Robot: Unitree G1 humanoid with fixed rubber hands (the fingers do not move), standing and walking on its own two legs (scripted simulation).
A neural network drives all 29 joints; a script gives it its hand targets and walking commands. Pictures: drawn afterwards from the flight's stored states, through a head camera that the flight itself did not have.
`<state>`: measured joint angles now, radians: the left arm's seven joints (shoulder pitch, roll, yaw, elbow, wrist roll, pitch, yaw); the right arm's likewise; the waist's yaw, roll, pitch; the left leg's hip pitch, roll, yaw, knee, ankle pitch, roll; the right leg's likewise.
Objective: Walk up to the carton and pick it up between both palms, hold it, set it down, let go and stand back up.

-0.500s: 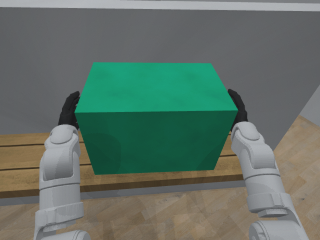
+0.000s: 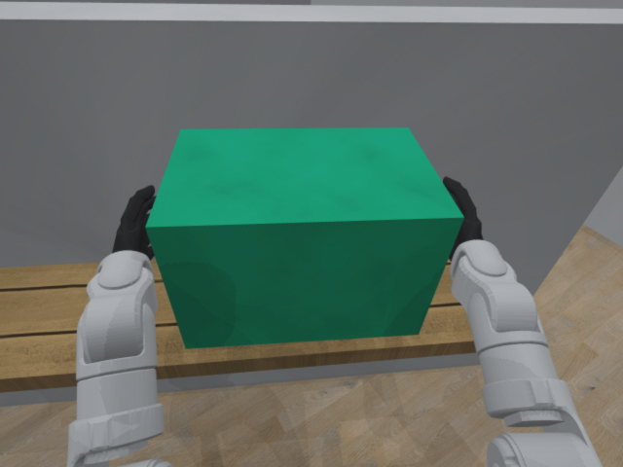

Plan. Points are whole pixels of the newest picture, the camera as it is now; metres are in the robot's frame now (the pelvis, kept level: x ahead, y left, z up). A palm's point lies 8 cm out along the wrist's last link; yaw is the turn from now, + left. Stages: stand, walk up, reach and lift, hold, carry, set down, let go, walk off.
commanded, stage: hold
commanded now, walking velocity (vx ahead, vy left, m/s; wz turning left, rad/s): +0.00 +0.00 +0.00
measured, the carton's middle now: (301, 233) +0.40 -0.01 +0.13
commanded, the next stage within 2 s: none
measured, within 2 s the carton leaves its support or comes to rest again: neither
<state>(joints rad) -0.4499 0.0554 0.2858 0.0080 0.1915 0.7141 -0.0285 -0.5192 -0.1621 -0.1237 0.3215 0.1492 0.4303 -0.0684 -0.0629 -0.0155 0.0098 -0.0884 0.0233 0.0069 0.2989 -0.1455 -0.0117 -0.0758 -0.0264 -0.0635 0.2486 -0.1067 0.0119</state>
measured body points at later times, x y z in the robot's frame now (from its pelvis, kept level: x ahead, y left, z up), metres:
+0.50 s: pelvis +0.00 -0.01 +0.00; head -0.02 +0.00 +0.45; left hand +0.36 +0.19 +0.16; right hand +0.36 -0.21 +0.15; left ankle +0.01 +0.12 -0.75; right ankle +0.02 -0.13 -0.75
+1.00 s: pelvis +0.00 +0.00 +0.00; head -0.02 +0.01 +0.45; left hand +0.36 +0.19 +0.16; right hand +0.36 -0.21 +0.16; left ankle +0.01 +0.12 -0.75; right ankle +0.02 -0.13 -0.75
